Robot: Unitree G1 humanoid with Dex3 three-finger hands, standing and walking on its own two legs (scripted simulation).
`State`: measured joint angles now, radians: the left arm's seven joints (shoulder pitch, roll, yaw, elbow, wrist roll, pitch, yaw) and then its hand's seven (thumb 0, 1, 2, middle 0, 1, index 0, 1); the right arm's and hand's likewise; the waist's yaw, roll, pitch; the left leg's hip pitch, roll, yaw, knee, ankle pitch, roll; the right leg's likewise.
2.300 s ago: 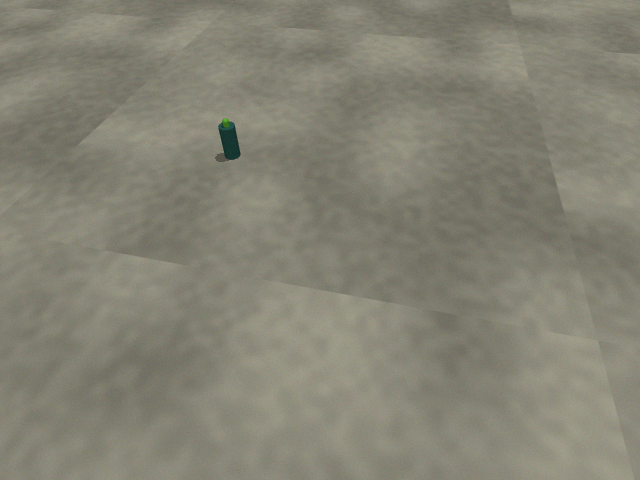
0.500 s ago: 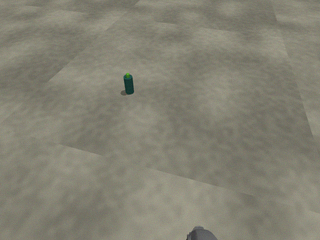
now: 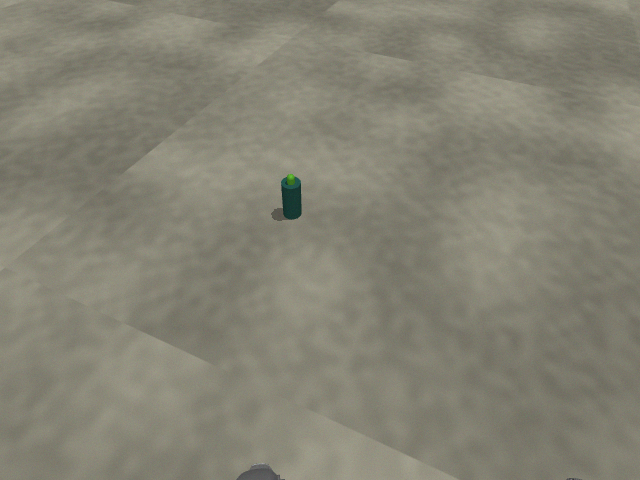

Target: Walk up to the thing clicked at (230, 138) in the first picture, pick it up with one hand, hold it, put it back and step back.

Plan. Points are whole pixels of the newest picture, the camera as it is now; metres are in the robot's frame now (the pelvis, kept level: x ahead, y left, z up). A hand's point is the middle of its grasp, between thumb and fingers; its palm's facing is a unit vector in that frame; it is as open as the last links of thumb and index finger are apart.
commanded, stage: walk up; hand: left
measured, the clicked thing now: (291, 194) +1.33 +0.16 -0.66
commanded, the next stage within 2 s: none
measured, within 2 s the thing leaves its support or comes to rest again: neither
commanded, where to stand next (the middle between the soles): +1.00 -0.05 m, yaw -1 degrees
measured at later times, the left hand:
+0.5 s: hand (185, 335) +0.38 +0.26 -0.13, palm faces -0.11 -0.91 -0.39, open 7.4 cm
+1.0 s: hand (200, 289) +0.50 +0.26 -0.17, palm faces -0.05 -0.94 -0.33, open 7.4 cm
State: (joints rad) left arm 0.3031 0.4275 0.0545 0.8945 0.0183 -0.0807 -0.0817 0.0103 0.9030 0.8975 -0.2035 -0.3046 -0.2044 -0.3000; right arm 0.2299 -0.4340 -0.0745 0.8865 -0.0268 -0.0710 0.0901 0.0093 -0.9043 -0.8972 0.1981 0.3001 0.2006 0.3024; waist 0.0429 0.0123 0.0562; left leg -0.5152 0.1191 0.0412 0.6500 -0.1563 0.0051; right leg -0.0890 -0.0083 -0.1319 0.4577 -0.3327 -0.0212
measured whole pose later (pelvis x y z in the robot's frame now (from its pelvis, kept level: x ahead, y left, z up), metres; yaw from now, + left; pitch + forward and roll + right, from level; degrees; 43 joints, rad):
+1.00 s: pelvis +0.47 -0.01 -0.01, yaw -1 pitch -3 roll -1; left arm 0.34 0.44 0.04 0.91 0.01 -0.05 -0.05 0.01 0.91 0.90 -0.20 -0.30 -0.20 -0.30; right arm 0.23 -0.41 -0.07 0.87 -0.02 -0.10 0.06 0.01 -0.90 -0.90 0.20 0.30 0.20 0.30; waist 0.02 -0.05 0.08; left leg -0.40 0.05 0.10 0.63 -0.19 0.05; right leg -0.26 -0.03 -0.03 0.97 -0.47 -0.04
